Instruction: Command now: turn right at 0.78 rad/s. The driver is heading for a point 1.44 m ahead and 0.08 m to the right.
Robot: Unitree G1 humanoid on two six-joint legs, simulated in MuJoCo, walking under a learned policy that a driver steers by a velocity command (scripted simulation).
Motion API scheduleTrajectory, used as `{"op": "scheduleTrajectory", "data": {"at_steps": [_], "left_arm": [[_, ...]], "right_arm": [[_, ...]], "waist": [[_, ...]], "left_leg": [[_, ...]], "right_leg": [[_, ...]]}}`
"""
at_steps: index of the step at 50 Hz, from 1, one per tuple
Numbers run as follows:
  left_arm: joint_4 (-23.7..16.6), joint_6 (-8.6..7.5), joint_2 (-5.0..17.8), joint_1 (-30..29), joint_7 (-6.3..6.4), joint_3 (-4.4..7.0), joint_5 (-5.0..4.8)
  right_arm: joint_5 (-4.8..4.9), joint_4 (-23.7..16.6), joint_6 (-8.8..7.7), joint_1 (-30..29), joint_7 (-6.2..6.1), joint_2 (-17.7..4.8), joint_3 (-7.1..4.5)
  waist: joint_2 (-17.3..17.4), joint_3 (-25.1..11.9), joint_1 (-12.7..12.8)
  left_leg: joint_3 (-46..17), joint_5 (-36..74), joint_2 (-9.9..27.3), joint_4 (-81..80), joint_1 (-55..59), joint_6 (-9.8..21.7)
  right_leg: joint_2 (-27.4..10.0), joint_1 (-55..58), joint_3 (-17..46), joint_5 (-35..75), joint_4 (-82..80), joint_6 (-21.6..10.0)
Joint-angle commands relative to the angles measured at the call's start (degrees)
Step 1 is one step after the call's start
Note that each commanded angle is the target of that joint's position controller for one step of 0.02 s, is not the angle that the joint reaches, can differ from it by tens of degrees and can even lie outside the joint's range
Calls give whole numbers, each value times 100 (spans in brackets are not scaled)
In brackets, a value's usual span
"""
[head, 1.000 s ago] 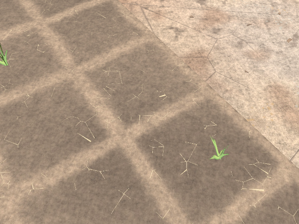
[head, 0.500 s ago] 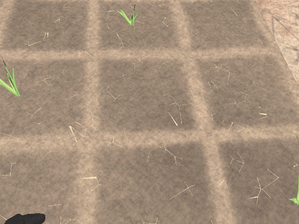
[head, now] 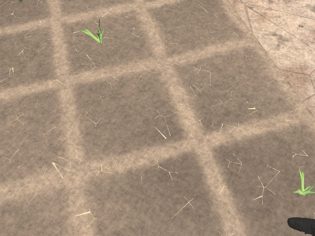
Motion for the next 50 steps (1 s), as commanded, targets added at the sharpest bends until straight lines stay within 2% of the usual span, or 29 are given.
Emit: {"op": "scheduleTrajectory", "data": {"at_steps": [1, 3, 4, 5, 6, 7, 9, 12, 14, 15, 16, 18, 22, 24, 27, 28, 29, 30, 31, 32, 33, 34, 36, 38, 40, 43, 46, 48, 50], "left_arm": [[-609, 74, 998, -494, 42, 326, -33], [-693, 86, 925, -720, 21, 297, -125], [-665, 88, 685, -515, 23, 230, -102], [-711, 57, 246, -229, -13, 114, -56], [-886, -88, 579, -334, -42, 161, -53], [-827, -140, 932, -482, -76, 236, -40], [-585, -169, 944, -300, -108, 259, 64], [-647, -233, 595, -416, -197, 118, -4], [-742, -255, 537, -563, -211, 73, -43], [-740, -22, 511, -916, -520, 38, 599], [-737, 57, 445, -897, -656, 40, 540], [-615, 62, 442, -778, -758, 41, 410], [-647, -90, 428, -1325, -789, -24, 430], [-733, -159, 402, -1659, -855, -105, 435], [-783, -279, 223, -1887, -820, -233, 396], [-686, -317, 295, -1472, -743, -197, 402], [-357, -396, 409, -328, -638, -113, 384], [82, -469, 707, 1051, -500, 27, 469], [157, -525, 1562, 1871, -339, 206, 614], [83, -573, 1703, 1963, -266, 199, 541], [179, -555, 1328, 1304, -228, 79, 578], [206, -568, 856, 916, -253, -37, 528], [243, -606, 366, 373, -244, -178, 382], [409, -700, 76, 467, -255, -257, 315], [604, -797, 0, 621, -289, -261, 281], [791, -894, -69, 731, -273, -284, 324], [968, -869, 132, 818, -149, -265, 338], [989, -833, 469, 822, -55, -226, 341], [939, -707, 894, 678, 68, -115, 374]], "right_arm": [[72, -300, -143, 151, 118, -214, -52], [56, -102, -153, 681, 116, -383, -158], [51, -14, -136, 1032, 69, -687, -268], [-49, -73, -82, 1148, 29, -1215, -362], [-272, -178, -198, 948, 84, -1318, -353], [-209, -310, -302, 571, 27, -1043, -277], [-11, -313, -406, 429, -112, -835, -208], [-69, -143, -549, 1032, -118, -774, -140], [-128, -58, -599, 1325, -78, -800, -131], [-357, 108, -521, 1700, 36, -891, -94], [-340, 134, -521, 1745, 87, -915, -113], [-299, 212, -578, 1831, 99, -899, -92], [-246, 546, -631, 2316, 54, -844, -54], [-191, 713, -593, 2392, 44, -816, -27], [-164, 989, -523, 2582, 65, -947, -30], [-150, 1082, -497, 2572, 73, -1115, -60], [-123, 1132, -486, 2370, 107, -1218, -71], [-93, 1058, -539, 2158, 144, -1140, -31], [-11, 646, -596, 2159, 238, -236, 197], [52, 430, -628, 1678, 204, -363, 128], [78, 420, -564, 1455, 185, -462, 51], [34, 524, -534, 1555, 218, -395, 81], [-80, 832, -359, 1935, 317, -195, 93], [-111, 838, -173, 1779, 412, -81, 99], [-111, 697, -76, 1294, 482, -10, 123], [-88, 420, -66, 578, 526, 11, 198], [-115, 169, -92, 1, 606, -75, 280], [-78, 104, -92, -91, 606, -135, 312], [-52, 310, -44, 770, 530, -419, 237]], "waist": [[-1038, -1205, -167], [-1012, -1177, -428], [-485, -1367, -443], [1250, -1250, -319], [1575, -718, -244], [1201, -348, -163], [740, -320, -130], [604, -210, -373], [565, -81, -489], [44, 84, -498], [290, 193, -497], [596, 232, -449], [567, 510, -593], [719, 574, -578], [908, 610, -635], [964, 399, -401], [754, -122, 266], [408, -1078, 962], [-1255, -2162, 1107], [-1367, -2373, 1187], [-675, -1357, 722], [-338, -761, 412], [-718, -294, -86], [-847, -61, -181], [-679, 260, -204], [-635, 554, -271], [-322, 735, -347], [-331, 509, -467], [-684, -152, -1012]], "left_leg": [[45, 481, -109, -1199, 360, -57], [158, 1411, -37, -2539, 1301, 46], [-418, 1282, 702, -2837, 2341, 323], [-2458, -701, 2186, -3373, 2970, 1038], [-3671, -1986, 2981, -3879, 2231, 1523], [-3198, -2145, 2738, -3923, 1986, 1450], [-2037, -1422, 2195, -3836, 2153, 1000], [-1016, -804, 1944, -3851, 2145, 854], [-697, -685, 1973, -3903, 2186, 906], [-470, -791, 2059, -4059, 1689, 820], [-325, -753, 2021, -4102, 1584, 785], [-149, -711, 2074, -4176, 1701, 821], [49, -496, 2287, -4437, 2257, 1113], [211, -53, 2232, -4588, 2308, 1176], [331, 1838, 2177, -4385, 2058, 1248], [353, 3348, 2215, -3844, 2042, 1289], [631, 5076, 2060, -2497, 1770, 1261], [889, 4753, 1658, -729, 676, 1145], [869, 1060, 827, 1683, -1299, 958], [-166, -155, 352, 2763, -1901, 1104], [-318, 544, 633, 3193, -2262, 1116], [-135, 1030, 981, 2979, -2163, 1065], [80, 1451, 1259, 2671, -1770, 843], [210, 1637, 1330, 2855, -1816, 755], [326, 2031, 1312, 2860, -2195, 735], [705, 2642, 1153, 2156, -2304, 813], [1219, 2739, 991, 824, -2055, 1060], [1739, 2717, 543, 55, -1091, 1283], [1836, 2247, 183, -51, -53, 1459]], "right_leg": [[-953, 1004, 1609, 1873, -516, -1033], [-710, 455, 1674, 914, -357, -777], [-335, -518, 1350, -1130, 142, -490], [563, -2143, 174, -2472, 1759, -218], [-51, -2838, 195, -1947, 2790, -160], [-319, -2984, 1, -1393, 3294, -145], [-507, -3130, -314, -649, 3917, 27], [-698, -3400, -602, 16, 4663, 117], [-779, -3645, -591, 348, 4718, 206], [-491, -3357, -668, 366, 4633, 172], [-439, -3315, -573, 519, 4488, 161], [-347, -3350, -392, 749, 4199, 122], [-260, -3427, -322, 570, 2866, -26], [-564, -2896, -1006, 420, 1887, -132], [-387, -1363, -1543, -464, 711, -362], [-100, -635, -1686, -868, 526, -458], [140, 761, -1690, -560, 202, -544], [-116, 2851, -1328, -417, 285, -573], [-2124, 4648, 1277, -3301, -447, -749], [-2725, 4070, 3169, -4250, -1603, -586], [-2621, 3239, 2466, -3482, -1521, -481], [-2393, 2531, 1510, -2514, -1453, -454], [-1802, 1711, 96, -1280, -1695, -244], [-1677, 1448, -649, -466, -1844, -155], [-1558, 1402, -1290, 309, -2063, -56], [-1348, 1379, -2131, 1804, -2207, -87], [-1301, 1801, -2682, 3169, -2321, -57], [-1333, 2031, -2912, 5774, -1930, -9], [-1576, 2505, -2849, 7895, -709, 0]]}}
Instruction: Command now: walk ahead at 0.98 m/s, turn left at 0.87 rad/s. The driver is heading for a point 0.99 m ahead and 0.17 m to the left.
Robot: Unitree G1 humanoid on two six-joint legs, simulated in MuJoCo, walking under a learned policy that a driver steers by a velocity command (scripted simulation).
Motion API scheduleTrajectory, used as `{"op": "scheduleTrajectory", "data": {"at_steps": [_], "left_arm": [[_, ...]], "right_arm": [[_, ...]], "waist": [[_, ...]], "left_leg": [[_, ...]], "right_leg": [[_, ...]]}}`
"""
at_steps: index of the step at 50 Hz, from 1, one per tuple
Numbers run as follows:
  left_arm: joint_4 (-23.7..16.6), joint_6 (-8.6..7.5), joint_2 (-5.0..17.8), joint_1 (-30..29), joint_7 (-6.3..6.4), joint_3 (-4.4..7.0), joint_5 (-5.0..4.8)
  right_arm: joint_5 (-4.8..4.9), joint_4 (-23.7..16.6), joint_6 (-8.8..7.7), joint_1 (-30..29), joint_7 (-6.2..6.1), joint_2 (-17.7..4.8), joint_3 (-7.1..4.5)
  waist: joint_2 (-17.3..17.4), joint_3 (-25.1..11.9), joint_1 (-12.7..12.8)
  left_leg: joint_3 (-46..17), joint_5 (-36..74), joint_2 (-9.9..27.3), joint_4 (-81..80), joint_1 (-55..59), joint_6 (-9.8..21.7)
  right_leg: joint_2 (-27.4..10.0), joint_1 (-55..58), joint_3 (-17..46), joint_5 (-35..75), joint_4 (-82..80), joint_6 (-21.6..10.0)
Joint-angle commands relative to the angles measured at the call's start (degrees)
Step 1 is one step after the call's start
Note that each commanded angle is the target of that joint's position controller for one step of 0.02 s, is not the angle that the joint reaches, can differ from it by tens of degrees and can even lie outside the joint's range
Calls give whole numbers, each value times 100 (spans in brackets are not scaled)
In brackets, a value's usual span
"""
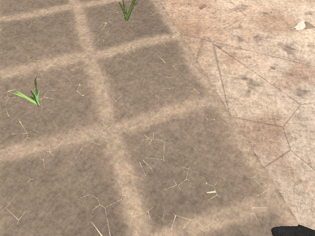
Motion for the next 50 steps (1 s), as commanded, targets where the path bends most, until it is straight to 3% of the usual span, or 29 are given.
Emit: {"op": "scheduleTrajectory", "data": {"at_steps": [1, 2, 3, 4, 5, 6, 7, 9, 11, 14, 19, 22, 23, 24, 25, 26, 27, 29, 32, 36, 38, 42, 44, 45, 46, 47, 48, 49, 50], "left_arm": [[-670, 63, 1525, -1048, 174, 340, 55], [-800, 155, 1595, -1348, 146, 377, 72], [-779, 196, 1374, -1430, 16, 356, 36], [-1019, 100, 393, -1551, -99, 83, 153], [-1747, -68, 423, -1304, -132, 20, 12], [-1756, -232, 763, -1575, -132, 10, 74], [-1695, -285, 941, -1698, -148, 33, 53], [-1639, -126, 867, -1752, -117, -18, 216], [-1670, 119, 736, -1814, -151, -79, 271], [-2122, 168, 552, -2906, -245, -194, 155], [-2436, 114, 546, -3528, -243, -231, -37], [-2111, 59, 1081, -2360, -118, 2, -46], [-1845, 37, 1306, -1245, -40, 150, -70], [-1497, 28, 1557, 36, 70, 299, -19], [-1286, -7, 1866, 674, 122, 368, 188], [-1312, -14, 2074, -109, -10, 448, 207], [-1536, 5, 1319, -992, -109, 372, 149], [-1302, -6, 822, -1169, -188, 264, 147], [-670, -144, 585, -586, -217, 157, 22], [-423, -209, 820, -284, -230, 175, -98], [-437, -212, 880, -271, -225, 204, -135], [-306, -196, 1409, -33, -257, 331, -189], [-161, -133, 1551, 133, -228, 355, -168], [-161, -123, 1437, 135, -218, 337, -220], [-341, -144, 765, 200, -173, 195, -202], [-414, -64, 336, 964, -106, 117, -457], [-389, 11, 802, 505, -54, 231, -278], [-469, 31, 678, -57, -65, 206, -235], [-629, -48, 502, -434, -14, 166, -466]], "right_arm": [[32, 184, 33, 1885, -100, -660, -178], [15, 548, 28, 3050, -192, -984, -352], [52, 744, -1, 3398, -333, -1186, -514], [108, 750, 44, 2768, -411, -1466, -582], [-27, 468, 68, 2400, -397, -1827, -620], [-74, 347, 49, 2341, -428, -1570, -625], [-88, 403, -2, 2197, -454, -1199, -547], [-61, 383, -198, 1856, -507, -1031, -463], [4, 385, -376, 1763, -514, -896, -380], [20, 398, -494, 1936, -485, -963, -417], [79, 551, -473, 2410, -418, -1119, -526], [18, 546, -495, 2194, -474, -1385, -576], [-28, 512, -512, 1934, -452, -1515, -592], [-85, 443, -582, 1642, -458, -1197, -508], [-71, 222, -633, 1705, -467, -109, -227], [173, 72, -621, 2709, -429, -45, -96], [-24, 298, -495, 2267, -485, -481, -115], [-163, 130, -413, 1382, -351, -575, -118], [-243, -155, -301, 1050, -198, -244, 21], [-356, -751, -373, -114, -117, -309, 182], [-251, -927, -466, -715, -21, -185, 311], [-177, -843, -498, -683, -136, -405, 247], [-264, -408, -552, 647, -317, -674, 83], [-376, -155, -596, 1477, -424, -855, -17], [-527, -30, -636, 2385, -537, -1293, -152], [-440, -20, -558, 2435, -517, -1562, -251], [-215, -36, -500, 2078, -484, -1158, -232], [-152, -5, -551, 1646, -460, -600, -96], [151, -64, -619, 1269, -394, -482, -98]], "waist": [[-947, -605, -1532], [-801, -1070, -2009], [-86, -1034, -1999], [1308, -263, -1221], [1389, -1266, -681], [354, -1033, -784], [-375, -290, -521], [-849, 168, -53], [-834, 334, 137], [-568, 559, -213], [66, 33, -758], [195, -816, -177], [216, -1328, 517], [72, -1803, 1143], [-1513, -2087, 972], [-2736, -2466, 71], [-1157, -1474, 23], [-50, -636, 12], [-517, -188, -157], [-492, 318, -208], [-414, 470, -80], [-534, 80, -158], [-613, -814, -744], [-681, -1199, -1096], [137, -1980, -1193], [1345, -3008, -778], [481, -2354, -714], [327, -1459, -615], [510, -1069, -595]], "left_leg": [[134, -613, -612, -137, 2839, 368], [-239, -1029, -664, -484, 4068, 566], [-783, -1092, -560, -1164, 5036, 779], [-2122, -338, 10, -948, 5184, 980], [-4919, -1300, 867, -2284, 6251, 2027], [-5833, -2807, 1276, -3436, 5979, 1886], [-5618, -2942, 1191, -3743, 5037, 1594], [-4642, -1882, 722, -3685, 3611, 1302], [-3910, -1475, 279, -3837, 2542, 1176], [-3228, -379, -224, -3986, 1985, 946], [-3251, 1862, -137, -3475, 3301, 428], [-3237, 3762, -30, -2092, 3959, 46], [-3100, 3790, -62, -882, 3764, -49], [-2822, 2893, -270, 708, 2937, -108], [-2417, -2064, -866, 2697, 1408, -159], [-2237, -2387, -1043, 3442, 341, -227], [-2040, -1665, -430, 3448, 123, -207], [-1849, -1265, -147, 2913, 390, -308], [-2007, -1406, 35, 2423, 325, -368], [-1389, -852, 325, 933, -199, -616], [-999, -97, 262, -545, 898, -732], [-808, 15, -129, -1393, 2273, -609], [-670, -461, -506, -1722, 3696, -453], [-953, -236, -79, -1777, 4877, -370], [-2497, -240, 1516, -1693, 6047, -219], [-5039, 1048, 2903, -2187, 6821, 567], [-4521, 2065, 2469, -2239, 6197, 581], [-3468, 2928, 2127, -2170, 5475, 535], [-2904, 3247, 1730, -2427, 5137, 595]], "right_leg": [[-1659, -1237, 241, 9699, 2240, -216], [-1674, -1742, 464, 9085, 3868, -358], [-985, -2780, 474, 5279, 6087, -388], [69, -4955, 829, -73, 8235, -280], [241, -6500, 2076, -235, 8781, -161], [-109, -6868, 2505, 52, 8330, -223], [-348, -6711, 2505, 463, 7716, -218], [-674, -5963, 2520, 580, 6887, -39], [-904, -5404, 2373, 559, 6021, 185], [-865, -4982, 1990, 1778, 4229, 290], [-315, -4370, 1864, 3181, 2317, -3], [74, -2789, 1910, 2506, 1961, -214], [-23, -1744, 1835, 2130, 1963, -288], [-497, -450, 2195, 1259, 2211, -378], [-1916, 579, 4302, -626, 1759, -545], [-2687, 595, 7682, -1442, 277, -1221], [-2378, -337, 6926, -2212, 160, -1328], [-1815, -1640, 5123, -558, 224, -1182], [-1437, -2255, 3961, 555, 13, -1059], [-1264, -2592, 3375, 1505, -614, -1344], [-957, -3289, 2904, 2119, -914, -1205], [-1182, -2620, 2751, 4768, -409, -1160], [-977, -2205, 2501, 6310, 1658, -952], [-713, -2932, 2406, 5551, 3089, -799], [-305, -3913, 2184, 2479, 5022, -693], [321, -5033, 2231, -405, 6963, -533], [-14, -5461, 2414, 19, 7032, -547], [-187, -5649, 2393, 247, 6691, -519], [-392, -5872, 2508, 18, 6646, -280]]}}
